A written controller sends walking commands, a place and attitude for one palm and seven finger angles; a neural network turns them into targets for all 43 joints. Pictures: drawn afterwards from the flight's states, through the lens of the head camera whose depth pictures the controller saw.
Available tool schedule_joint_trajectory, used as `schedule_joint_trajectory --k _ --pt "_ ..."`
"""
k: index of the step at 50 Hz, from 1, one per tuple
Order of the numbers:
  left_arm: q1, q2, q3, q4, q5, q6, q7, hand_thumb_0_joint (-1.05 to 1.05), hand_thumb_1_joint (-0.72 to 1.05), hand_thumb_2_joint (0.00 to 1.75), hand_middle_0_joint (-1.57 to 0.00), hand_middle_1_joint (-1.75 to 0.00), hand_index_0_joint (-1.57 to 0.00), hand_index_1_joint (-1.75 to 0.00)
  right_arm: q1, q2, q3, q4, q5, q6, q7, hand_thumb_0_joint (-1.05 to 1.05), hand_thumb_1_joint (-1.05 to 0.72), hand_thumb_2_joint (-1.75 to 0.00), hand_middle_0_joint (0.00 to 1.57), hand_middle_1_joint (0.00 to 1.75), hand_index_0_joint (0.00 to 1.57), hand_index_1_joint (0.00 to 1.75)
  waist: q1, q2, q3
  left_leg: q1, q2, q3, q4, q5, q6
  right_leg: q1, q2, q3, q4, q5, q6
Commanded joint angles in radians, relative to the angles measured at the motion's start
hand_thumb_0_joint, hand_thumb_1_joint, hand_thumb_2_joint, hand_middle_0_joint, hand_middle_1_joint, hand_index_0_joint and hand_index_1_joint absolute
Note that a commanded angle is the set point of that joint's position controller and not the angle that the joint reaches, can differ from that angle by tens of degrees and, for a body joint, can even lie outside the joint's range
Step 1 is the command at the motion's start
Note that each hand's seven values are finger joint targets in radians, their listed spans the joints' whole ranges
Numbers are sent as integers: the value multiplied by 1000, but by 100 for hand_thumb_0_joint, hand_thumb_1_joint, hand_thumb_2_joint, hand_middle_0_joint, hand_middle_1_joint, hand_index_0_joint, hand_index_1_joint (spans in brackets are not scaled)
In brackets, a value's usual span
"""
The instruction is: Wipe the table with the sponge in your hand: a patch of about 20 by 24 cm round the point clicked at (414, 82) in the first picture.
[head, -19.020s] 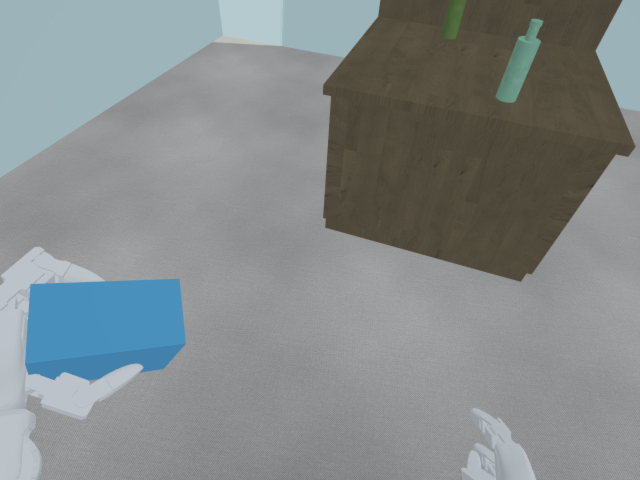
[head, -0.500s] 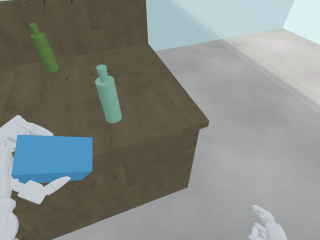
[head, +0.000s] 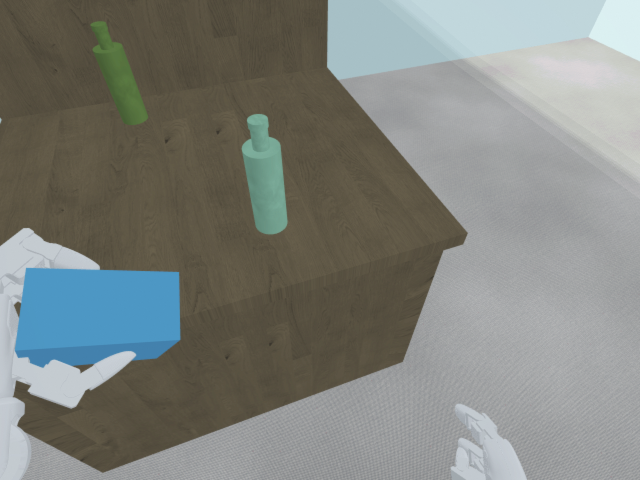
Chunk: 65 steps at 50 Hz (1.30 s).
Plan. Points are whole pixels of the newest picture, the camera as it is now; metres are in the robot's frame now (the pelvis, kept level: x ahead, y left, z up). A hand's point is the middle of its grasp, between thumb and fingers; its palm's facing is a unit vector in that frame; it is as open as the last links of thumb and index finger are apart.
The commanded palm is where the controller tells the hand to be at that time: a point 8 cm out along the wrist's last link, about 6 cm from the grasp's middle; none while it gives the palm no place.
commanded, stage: shuffle to correct the standing spot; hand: left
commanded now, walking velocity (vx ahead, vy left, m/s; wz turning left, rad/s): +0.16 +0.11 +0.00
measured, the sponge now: (124, 319) +0.23 +0.21 +0.15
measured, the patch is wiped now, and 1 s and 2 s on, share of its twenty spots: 0.00 0.00 0.00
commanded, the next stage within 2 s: come to a stop and stand still in 1.10 s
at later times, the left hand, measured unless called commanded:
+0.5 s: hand (14, 308) +0.22 +0.30 +0.17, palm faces +0.40 -0.82 -0.42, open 10.6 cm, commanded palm +0.18 +0.33 +0.19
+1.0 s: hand out of the picture +0.26 +0.36 +0.17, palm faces +0.46 -0.81 -0.37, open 10.6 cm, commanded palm +0.22 +0.38 +0.19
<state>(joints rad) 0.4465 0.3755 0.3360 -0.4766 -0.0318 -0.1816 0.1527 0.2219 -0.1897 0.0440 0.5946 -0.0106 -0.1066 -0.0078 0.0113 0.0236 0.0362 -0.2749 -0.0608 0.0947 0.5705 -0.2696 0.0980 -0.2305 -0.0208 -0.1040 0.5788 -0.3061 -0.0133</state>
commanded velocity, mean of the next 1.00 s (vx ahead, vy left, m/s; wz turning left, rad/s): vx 0.19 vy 0.02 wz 0.00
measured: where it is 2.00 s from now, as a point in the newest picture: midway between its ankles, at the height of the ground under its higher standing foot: outside the picture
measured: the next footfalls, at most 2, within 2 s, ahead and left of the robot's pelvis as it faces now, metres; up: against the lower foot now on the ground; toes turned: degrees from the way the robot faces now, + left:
left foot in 0.18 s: +0.08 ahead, +0.14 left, +0.00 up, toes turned -1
right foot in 0.34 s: +0.06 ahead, -0.06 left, +0.00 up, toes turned -5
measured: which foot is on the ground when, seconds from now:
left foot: down 0.00-0.02, up 0.04-0.16, down 0.18-0.36, up 0.38-0.56, down 0.58-1.00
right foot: down 0.00-0.18, up 0.20-0.32, down 0.34-0.58, up 0.60-0.76, down 0.78-1.00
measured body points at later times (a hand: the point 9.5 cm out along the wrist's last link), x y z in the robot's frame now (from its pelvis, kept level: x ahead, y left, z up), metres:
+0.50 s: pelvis +0.02 +0.06 +0.00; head +0.02 +0.06 +0.45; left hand +0.19 +0.34 +0.20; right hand +0.16 -0.18 -0.09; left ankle +0.03 +0.17 -0.69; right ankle +0.02 -0.05 -0.73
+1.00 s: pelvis +0.06 +0.10 +0.01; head +0.06 +0.10 +0.46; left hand +0.23 +0.40 +0.19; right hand +0.23 -0.13 -0.08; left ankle +0.10 +0.22 -0.72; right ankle +0.07 +0.00 -0.73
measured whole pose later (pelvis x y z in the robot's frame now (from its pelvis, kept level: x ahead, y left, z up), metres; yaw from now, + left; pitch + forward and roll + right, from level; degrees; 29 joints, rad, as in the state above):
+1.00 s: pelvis +0.06 +0.10 +0.01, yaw +1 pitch -1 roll +1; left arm 0.46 0.35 0.35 -0.45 -0.04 -0.17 0.15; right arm 0.23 -0.21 0.03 0.64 0.00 -0.09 -0.04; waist 0.03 -0.03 0.02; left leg -0.32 0.02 0.07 0.62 -0.31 0.01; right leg -0.24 -0.01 -0.06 0.55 -0.29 -0.04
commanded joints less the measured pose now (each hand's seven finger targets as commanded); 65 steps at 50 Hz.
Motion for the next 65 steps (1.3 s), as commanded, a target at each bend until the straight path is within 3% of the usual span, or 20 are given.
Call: schedule_joint_trajectory --k 1,3,5,7,9,12,16,19,24,27,29,32,37,42,48,49,51,55,60,65 --pt "-48 175 127 -196 -26 -57 20 0 10 130 -120 -160 -120 -160 -96 -153 -81 -158 8 -25 -2 0 -90 -90 20 30 20 30 -3 -183 -116 -196 75 -130 156 -100 -77 121 -299 464 -248 -19 -152" --pt "-53 173 141 -221 -24 -59 24 0 10 130 -120 -160 -120 -160 -103 -154 -90 -151 14 -15 5 0 -90 -90 20 30 20 30 8 -228 -59 -274 115 -188 301 -174 -83 94 -414 558 -279 47 -224" --pt "-89 172 139 -232 -24 -60 26 0 10 130 -120 -160 -120 -160 -89 -133 -69 -127 11 -4 8 0 -90 -90 20 30 20 30 -13 -142 -77 -187 150 -206 161 -180 -68 62 -375 418 -156 164 -176" --pt "-122 180 134 -260 -16 -66 28 0 10 130 -120 -160 -120 -160 -91 -114 -58 -112 12 -7 -12 0 -90 -90 20 30 20 30 -30 27 -132 61 62 -92 -91 49 -72 -12 -174 163 22 186 -61" --pt "-121 186 111 -331 -2 -76 30 0 10 130 -120 -160 -120 -160 -115 -135 -78 -137 20 -32 -31 0 -90 -90 20 30 20 30 -14 331 -147 250 259 -393 -203 325 22 -257 3 36 299 -128 35" --pt "-75 189 127 -266 0 -69 22 0 10 130 -120 -160 -120 -160 -105 -145 -83 -135 11 -50 -27 0 -90 -90 20 30 20 30 -20 215 -63 7 292 -451 -273 69 99 -178 0 67 326 -231 20" --pt "-33 190 148 -245 -3 -79 28 0 10 130 -120 -160 -120 -160 -122 -147 -76 -128 21 -58 -24 0 -90 -90 20 30 20 30 7 81 -107 -149 167 -225 -94 -6 0 145 0 32 -114 26 12" --pt "21 205 176 -166 -22 -68 22 0 10 130 -120 -160 -120 -160 -100 -143 -89 -137 10 -44 -12 0 -90 -90 20 30 20 30 18 -216 -82 -352 42 -99 389 -204 -86 130 -387 636 -360 -227 -199" --pt "-48 185 158 -193 -11 -81 21 0 10 130 -120 -160 -120 -160 -95 -109 -58 -104 14 -29 -12 0 -90 -90 20 30 20 30 -4 -138 -95 -178 145 -128 183 -134 -74 56 -290 297 -179 279 -146" --pt "-102 156 116 -224 -8 -80 22 0 10 130 -120 -160 -120 -160 -94 -103 -68 -98 6 -47 -41 0 -90 -90 20 30 20 30 -12 -19 -138 135 51 -13 -84 69 -79 -46 -122 124 -50 114 -56" --pt "-142 154 91 -307 -5 -83 27 0 10 130 -120 -160 -120 -160 -97 -149 -92 -123 21 -58 -50 0 -90 -90 20 30 20 30 -22 263 -145 300 306 -399 -215 119 33 -301 6 44 267 -137 28" --pt "-143 187 121 -266 3 -75 22 0 10 130 -120 -160 -120 -160 -108 -131 -81 -114 13 -69 -45 0 -90 -90 20 30 20 30 -21 213 -76 71 334 -466 -301 -24 111 -282 -1 95 432 -219 16" --pt "-41 201 152 -302 -1 -69 28 0 10 130 -120 -160 -120 -160 -118 -121 -66 -117 24 -88 -28 0 -90 -90 20 30 20 30 18 164 -154 -53 228 -224 -134 -4 9 70 32 21 -74 -11 14" --pt "-40 162 148 -180 -23 -30 8 0 10 130 -120 -160 -120 -160 -88 -113 -79 -118 27 -50 -22 0 -90 -90 20 30 20 30 12 -237 -14 -335 76 -79 432 -191 -94 28 -315 611 -400 -229 -224" --pt "-133 133 94 -164 -14 -43 16 0 10 130 -120 -160 -120 -160 -109 -87 -40 -102 6 -36 -43 0 -90 -90 20 30 20 30 -9 -79 -135 75 62 8 -67 37 -82 1 -123 172 -152 158 -96" --pt "-152 134 82 -198 -12 -47 15 0 10 130 -120 -160 -120 -160 -133 -101 -51 -109 9 -43 -50 0 -90 -90 20 30 20 30 -13 26 -156 191 84 -42 -128 76 -75 -58 -88 148 -53 134 -66" --pt "-198 141 56 -312 -6 -58 24 0 10 130 -120 -160 -120 -160 -117 -137 -71 -139 14 -40 -54 0 -90 -90 20 30 20 30 -16 272 -142 320 365 -481 -270 115 41 -325 26 75 235 -159 7" --pt "-142 200 107 -359 2 -42 15 0 10 130 -120 -160 -120 -160 -139 -112 -63 -135 14 -56 -44 0 -90 -90 20 30 20 30 -11 214 -99 151 367 -412 -291 88 85 -276 2 120 308 -139 4" --pt "0 220 166 -310 -15 -51 16 0 10 130 -120 -160 -120 -160 -124 -126 -60 -151 28 -59 -28 0 -90 -90 20 30 20 30 14 169 -178 15 252 -151 -112 183 -31 87 47 25 -142 86 5" --pt "32 165 157 -164 -47 -5 7 0 10 130 -120 -160 -120 -160 -83 -118 -71 -136 29 -43 -21 0 -90 -90 20 30 20 30 -14 -138 -111 -72 80 -68 127 -59 -107 26 -199 412 -307 187 -121"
